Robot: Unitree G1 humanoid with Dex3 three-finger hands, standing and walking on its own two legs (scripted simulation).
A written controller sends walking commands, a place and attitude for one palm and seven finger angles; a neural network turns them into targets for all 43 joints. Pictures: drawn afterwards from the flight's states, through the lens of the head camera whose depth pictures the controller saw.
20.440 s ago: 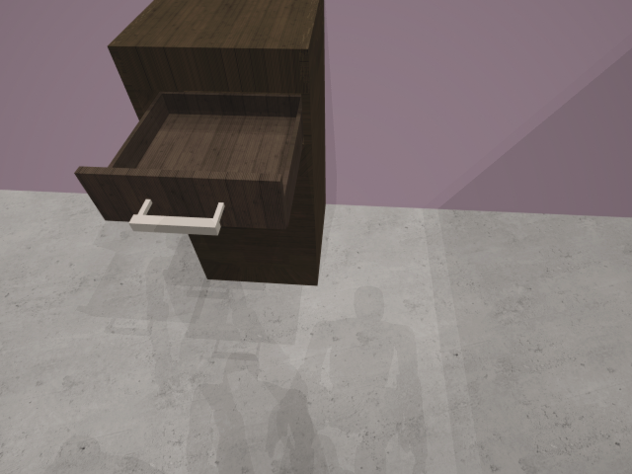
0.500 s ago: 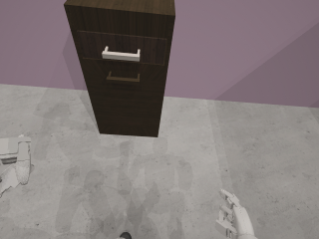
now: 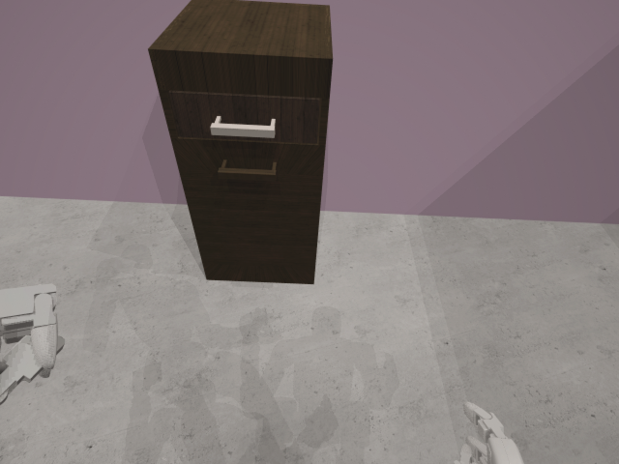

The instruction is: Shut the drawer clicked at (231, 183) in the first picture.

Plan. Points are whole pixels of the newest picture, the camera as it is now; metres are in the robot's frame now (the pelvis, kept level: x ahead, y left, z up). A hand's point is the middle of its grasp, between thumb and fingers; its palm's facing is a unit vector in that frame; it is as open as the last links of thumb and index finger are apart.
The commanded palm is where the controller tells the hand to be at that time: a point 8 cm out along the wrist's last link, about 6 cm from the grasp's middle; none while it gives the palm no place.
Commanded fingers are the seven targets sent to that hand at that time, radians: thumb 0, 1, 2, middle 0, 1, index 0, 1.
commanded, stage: stop stepping back and stand still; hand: left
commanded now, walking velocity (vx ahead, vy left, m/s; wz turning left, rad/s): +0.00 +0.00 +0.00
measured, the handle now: (244, 125) +0.92 +0.20 -0.04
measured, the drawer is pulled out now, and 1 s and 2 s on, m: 0.00 0.00 0.00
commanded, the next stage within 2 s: let the arm hang, fingers relaxed in 0.36 s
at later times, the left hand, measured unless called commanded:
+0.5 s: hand (47, 365) +0.18 +0.26 +0.13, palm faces +0.28 -0.84 -0.46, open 3.2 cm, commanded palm none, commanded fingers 0.00 0.90 0.90 -1.28 -1.47 -1.28 -1.47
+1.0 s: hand out of the picture -0.07 +0.23 -0.17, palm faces +0.04 -0.96 -0.26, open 4.9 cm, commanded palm none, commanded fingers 0.00 0.90 0.90 -0.28 -0.39 -0.28 -0.39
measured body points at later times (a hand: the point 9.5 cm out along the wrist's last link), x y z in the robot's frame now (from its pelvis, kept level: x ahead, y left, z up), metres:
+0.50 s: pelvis -0.01 +0.02 +0.00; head +0.00 +0.03 +0.45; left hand +0.16 +0.30 +0.16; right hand +0.16 -0.21 -0.08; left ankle +0.03 +0.12 -0.73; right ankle -0.01 -0.11 -0.73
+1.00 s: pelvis -0.04 +0.01 +0.00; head -0.02 +0.02 +0.45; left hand -0.08 +0.28 -0.15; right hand -0.03 -0.24 -0.14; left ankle +0.03 +0.12 -0.73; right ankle -0.01 -0.11 -0.73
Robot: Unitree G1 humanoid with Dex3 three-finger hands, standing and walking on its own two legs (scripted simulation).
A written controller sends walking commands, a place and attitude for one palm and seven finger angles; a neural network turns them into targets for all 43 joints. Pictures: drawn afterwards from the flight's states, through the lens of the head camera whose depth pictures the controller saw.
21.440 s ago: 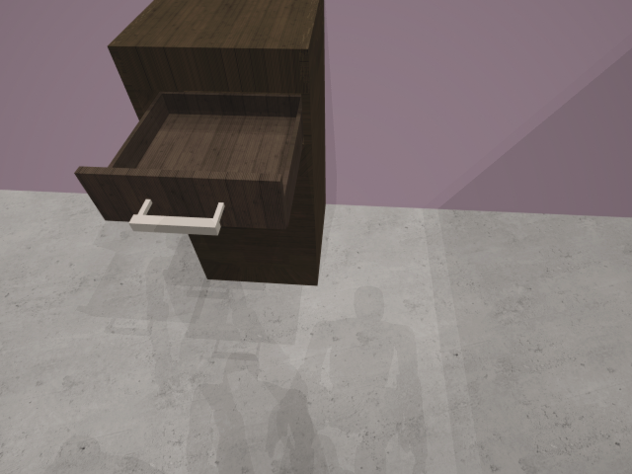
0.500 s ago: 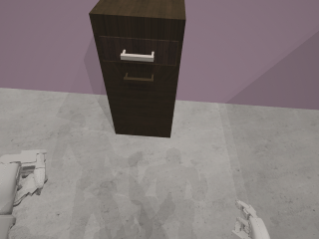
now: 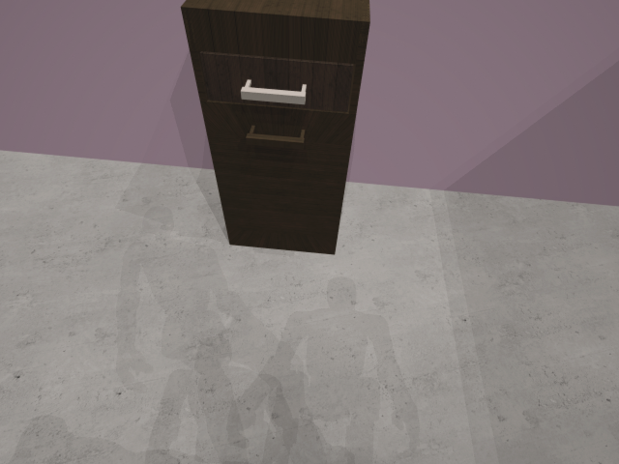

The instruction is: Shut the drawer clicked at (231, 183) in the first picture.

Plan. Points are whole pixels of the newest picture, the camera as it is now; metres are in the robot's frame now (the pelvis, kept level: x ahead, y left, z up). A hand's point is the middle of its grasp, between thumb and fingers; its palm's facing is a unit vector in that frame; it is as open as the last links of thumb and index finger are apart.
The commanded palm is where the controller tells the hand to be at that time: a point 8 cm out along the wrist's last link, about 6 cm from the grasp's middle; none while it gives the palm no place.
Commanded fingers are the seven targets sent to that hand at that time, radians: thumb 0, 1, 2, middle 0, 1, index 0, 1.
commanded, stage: let the arm hang, fingers relaxed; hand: left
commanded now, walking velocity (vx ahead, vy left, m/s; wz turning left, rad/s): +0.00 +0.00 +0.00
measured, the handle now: (274, 90) +0.96 +0.15 -0.04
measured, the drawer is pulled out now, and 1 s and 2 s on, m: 0.00 0.00 0.00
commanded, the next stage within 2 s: look to check the result in 0.56 s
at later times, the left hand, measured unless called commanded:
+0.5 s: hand out of the picture +0.06 +0.18 -0.17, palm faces -0.01 -0.98 -0.22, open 7.4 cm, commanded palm none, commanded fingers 0.00 0.90 0.90 -0.20 -0.30 -0.20 -0.30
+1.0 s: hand out of the picture +0.06 +0.18 -0.17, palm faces +0.00 -0.97 -0.24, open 7.4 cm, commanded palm none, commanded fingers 0.00 0.90 0.90 -0.20 -0.30 -0.20 -0.30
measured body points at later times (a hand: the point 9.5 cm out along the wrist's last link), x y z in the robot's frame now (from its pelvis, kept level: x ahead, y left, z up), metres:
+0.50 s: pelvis +0.01 -0.01 +0.00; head +0.03 -0.01 +0.45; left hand +0.06 +0.24 -0.15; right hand +0.03 -0.25 -0.15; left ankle +0.07 +0.11 -0.74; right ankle +0.02 -0.13 -0.74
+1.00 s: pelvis +0.04 -0.02 +0.01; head +0.06 -0.02 +0.46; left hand +0.07 +0.23 -0.15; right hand +0.06 -0.27 -0.15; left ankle +0.07 +0.11 -0.74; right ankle +0.02 -0.13 -0.74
